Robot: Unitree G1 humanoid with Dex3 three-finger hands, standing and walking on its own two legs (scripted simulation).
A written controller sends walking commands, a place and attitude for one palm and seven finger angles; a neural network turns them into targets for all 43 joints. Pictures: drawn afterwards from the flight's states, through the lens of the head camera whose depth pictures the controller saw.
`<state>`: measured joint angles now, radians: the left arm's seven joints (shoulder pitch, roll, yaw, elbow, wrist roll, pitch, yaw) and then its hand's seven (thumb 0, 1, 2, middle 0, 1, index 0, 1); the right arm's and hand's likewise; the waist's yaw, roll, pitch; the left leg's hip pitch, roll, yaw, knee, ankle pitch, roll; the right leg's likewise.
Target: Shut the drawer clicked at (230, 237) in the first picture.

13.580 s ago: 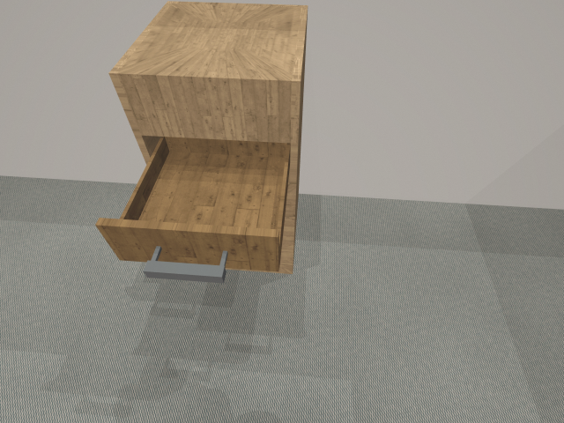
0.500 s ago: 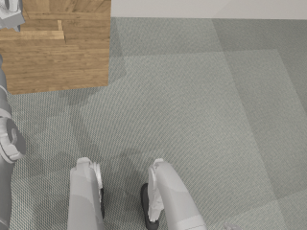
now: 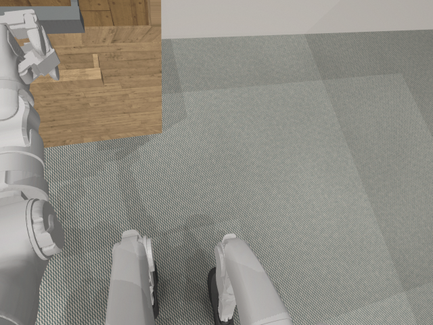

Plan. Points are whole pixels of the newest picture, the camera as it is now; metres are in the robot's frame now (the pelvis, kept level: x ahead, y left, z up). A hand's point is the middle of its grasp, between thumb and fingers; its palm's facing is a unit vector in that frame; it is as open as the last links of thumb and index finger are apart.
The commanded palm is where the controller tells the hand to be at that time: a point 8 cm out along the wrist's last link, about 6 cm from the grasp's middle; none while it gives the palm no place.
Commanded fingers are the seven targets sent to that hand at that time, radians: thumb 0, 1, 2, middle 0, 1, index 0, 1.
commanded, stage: pull the fist back off the drawer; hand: left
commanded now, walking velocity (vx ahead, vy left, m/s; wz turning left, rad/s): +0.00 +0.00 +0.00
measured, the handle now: (22, 8) +0.62 +0.29 +0.04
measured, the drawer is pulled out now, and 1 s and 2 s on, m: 0.00 0.00 0.00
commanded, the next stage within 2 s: draw the hand back to the body in 0.08 s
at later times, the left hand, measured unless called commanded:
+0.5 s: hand (5, 73) +0.44 +0.25 +0.12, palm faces +0.21 -0.98 -0.04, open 3.3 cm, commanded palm +0.41 +0.27 +0.14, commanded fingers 0.00 0.90 0.90 -1.40 -1.60 -1.40 -1.60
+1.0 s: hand out of the picture +0.32 +0.26 +0.25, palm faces +0.37 -0.88 -0.31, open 3.3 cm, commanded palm +0.27 +0.29 +0.28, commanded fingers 0.00 0.90 0.90 -1.40 -1.60 -1.40 -1.60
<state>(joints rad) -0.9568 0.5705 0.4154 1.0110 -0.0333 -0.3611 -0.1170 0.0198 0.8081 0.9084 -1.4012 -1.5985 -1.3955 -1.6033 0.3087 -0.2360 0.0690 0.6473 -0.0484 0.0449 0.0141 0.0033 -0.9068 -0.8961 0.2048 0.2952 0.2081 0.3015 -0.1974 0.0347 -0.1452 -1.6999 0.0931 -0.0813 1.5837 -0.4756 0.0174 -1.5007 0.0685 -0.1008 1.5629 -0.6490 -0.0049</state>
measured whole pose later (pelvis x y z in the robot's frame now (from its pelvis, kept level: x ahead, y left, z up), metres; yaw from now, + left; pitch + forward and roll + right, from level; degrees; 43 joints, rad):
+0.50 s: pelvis +0.05 +0.00 +0.09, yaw +4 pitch +26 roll -4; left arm -0.35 0.33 0.30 0.43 -0.19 -0.28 -0.11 0.02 0.90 0.90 -1.40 -1.60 -1.40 -1.60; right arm 0.24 -0.22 0.02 0.60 0.04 0.05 0.00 0.01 -0.91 -0.90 0.20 0.29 0.21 0.30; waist -0.07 0.04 -0.15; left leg -1.25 0.07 -0.04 1.26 -0.47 0.00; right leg -1.06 0.04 -0.07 1.23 -0.62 -0.01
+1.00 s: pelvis +0.08 +0.00 +0.19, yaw +7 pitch +4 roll -1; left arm 0.17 0.32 0.12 0.05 -0.08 -0.03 0.13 0.02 0.90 0.90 -1.40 -1.60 -1.39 -1.60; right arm 0.20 -0.24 0.06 0.50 0.06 0.06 -0.10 0.01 -0.91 -0.90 0.20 0.29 0.21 0.30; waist 0.01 0.05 -0.05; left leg -0.45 0.02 0.01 0.68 -0.29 0.01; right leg -0.28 0.00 -0.03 0.64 -0.42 0.00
